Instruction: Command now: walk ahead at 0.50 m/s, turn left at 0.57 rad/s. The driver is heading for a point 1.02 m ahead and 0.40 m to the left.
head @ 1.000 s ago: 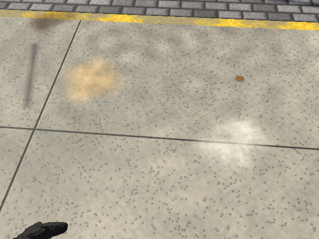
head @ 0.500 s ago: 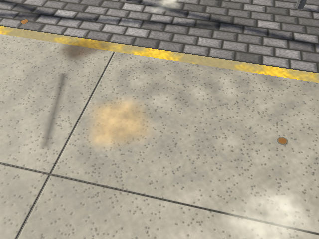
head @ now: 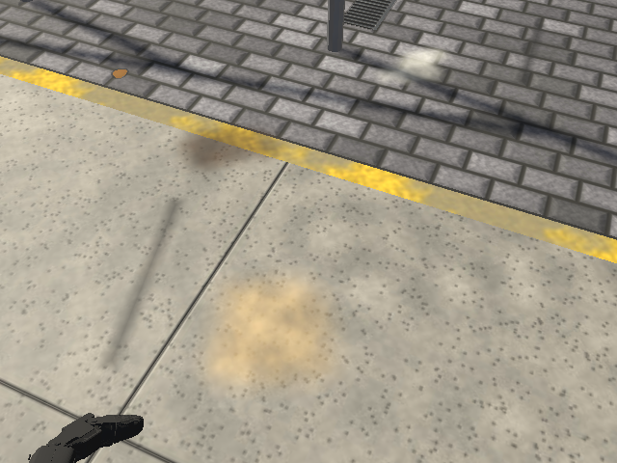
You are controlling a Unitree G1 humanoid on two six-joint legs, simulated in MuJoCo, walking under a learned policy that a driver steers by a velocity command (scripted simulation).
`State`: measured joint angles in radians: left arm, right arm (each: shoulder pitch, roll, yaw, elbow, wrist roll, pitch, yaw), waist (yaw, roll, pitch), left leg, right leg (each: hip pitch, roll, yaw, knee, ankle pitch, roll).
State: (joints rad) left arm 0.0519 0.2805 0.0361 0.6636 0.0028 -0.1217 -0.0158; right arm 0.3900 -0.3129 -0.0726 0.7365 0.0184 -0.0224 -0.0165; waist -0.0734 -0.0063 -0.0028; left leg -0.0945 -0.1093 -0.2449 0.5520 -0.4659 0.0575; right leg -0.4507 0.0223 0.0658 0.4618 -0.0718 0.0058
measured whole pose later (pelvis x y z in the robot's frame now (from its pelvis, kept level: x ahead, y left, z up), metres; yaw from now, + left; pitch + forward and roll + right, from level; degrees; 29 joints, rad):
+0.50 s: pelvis +0.26 +0.04 -0.01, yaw +18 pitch +2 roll -2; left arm 0.34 0.32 0.08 0.85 -0.03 -0.05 0.01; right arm 0.07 -0.28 -0.05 0.57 0.02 -0.02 0.06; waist 0.08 0.02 0.05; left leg -0.54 0.02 0.04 0.60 -0.12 0.09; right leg 0.09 -0.05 -0.24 0.38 -0.45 0.05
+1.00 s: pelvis +0.54 +0.14 +0.00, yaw +35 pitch +2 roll +0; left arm 0.03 0.28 0.04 0.69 0.01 -0.12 -0.03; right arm 0.40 -0.31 -0.08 0.73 0.02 -0.02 -0.02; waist -0.08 -0.02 0.00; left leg -0.07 -0.10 -0.23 0.54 -0.47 0.06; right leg -0.46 0.02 0.05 0.48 -0.04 0.00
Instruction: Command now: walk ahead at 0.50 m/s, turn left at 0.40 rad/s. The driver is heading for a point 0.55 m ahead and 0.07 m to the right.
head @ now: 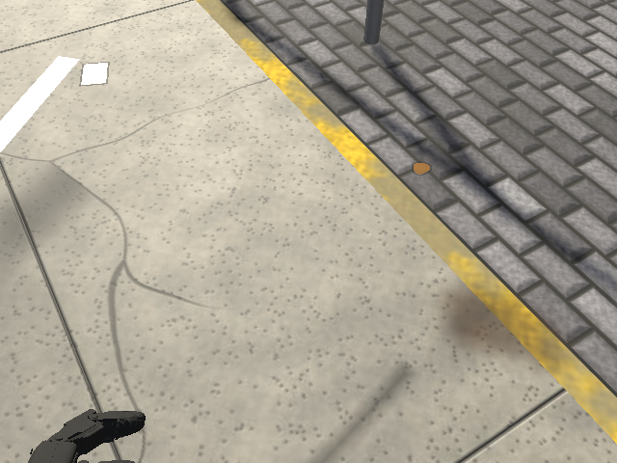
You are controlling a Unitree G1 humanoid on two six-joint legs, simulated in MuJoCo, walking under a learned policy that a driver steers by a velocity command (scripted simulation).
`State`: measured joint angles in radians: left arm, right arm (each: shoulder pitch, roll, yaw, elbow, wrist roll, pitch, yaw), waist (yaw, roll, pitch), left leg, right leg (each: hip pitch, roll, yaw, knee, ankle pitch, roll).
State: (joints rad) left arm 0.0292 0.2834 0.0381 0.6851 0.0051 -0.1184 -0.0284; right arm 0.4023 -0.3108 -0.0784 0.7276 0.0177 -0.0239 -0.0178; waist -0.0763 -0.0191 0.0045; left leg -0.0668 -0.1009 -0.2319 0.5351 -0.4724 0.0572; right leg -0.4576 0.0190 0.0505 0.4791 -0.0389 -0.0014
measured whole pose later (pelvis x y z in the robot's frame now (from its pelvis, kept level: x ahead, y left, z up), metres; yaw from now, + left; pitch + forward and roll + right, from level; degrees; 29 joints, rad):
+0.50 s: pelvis +0.26 +0.03 +0.00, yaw +0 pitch +2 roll -1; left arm 0.44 0.30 0.05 0.88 -0.02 -0.05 0.00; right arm 0.01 -0.26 -0.03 0.62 0.00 -0.09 0.02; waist 0.11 0.00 0.02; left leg -0.45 0.01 -0.01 0.50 -0.09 0.03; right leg -0.05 -0.01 0.05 0.49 -0.43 0.01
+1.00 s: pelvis +0.47 +0.01 +0.00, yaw -9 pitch +1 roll +1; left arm 0.07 0.25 0.03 0.71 0.02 -0.03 -0.02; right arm 0.25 -0.29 -0.05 0.89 0.01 -0.05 0.00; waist -0.05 0.00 0.05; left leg -0.23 0.02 0.04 0.85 -0.58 -0.04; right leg -0.45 0.01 0.00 0.54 -0.11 -0.05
